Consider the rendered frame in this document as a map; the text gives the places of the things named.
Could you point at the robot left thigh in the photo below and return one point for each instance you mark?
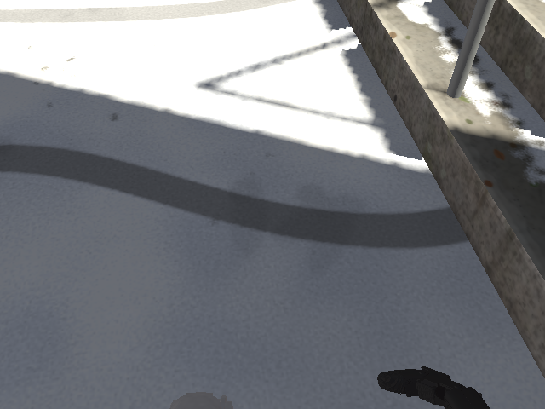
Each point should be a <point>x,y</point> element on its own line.
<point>202,400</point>

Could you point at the right robot hand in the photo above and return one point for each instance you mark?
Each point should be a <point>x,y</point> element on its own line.
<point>432,386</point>

